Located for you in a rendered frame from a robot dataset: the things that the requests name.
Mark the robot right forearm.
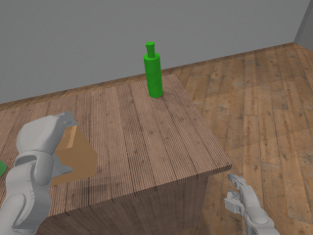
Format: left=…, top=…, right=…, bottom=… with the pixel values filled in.
left=244, top=206, right=281, bottom=235

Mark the right robot hand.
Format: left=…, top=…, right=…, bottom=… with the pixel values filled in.
left=224, top=173, right=261, bottom=216

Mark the sponge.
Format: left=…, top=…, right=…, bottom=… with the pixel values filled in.
left=50, top=125, right=98, bottom=186

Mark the table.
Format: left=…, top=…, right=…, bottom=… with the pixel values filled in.
left=0, top=73, right=233, bottom=235

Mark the left robot hand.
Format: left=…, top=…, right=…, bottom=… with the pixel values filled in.
left=16, top=111, right=78, bottom=178

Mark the robot left forearm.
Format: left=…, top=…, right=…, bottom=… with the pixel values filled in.
left=0, top=151, right=55, bottom=235

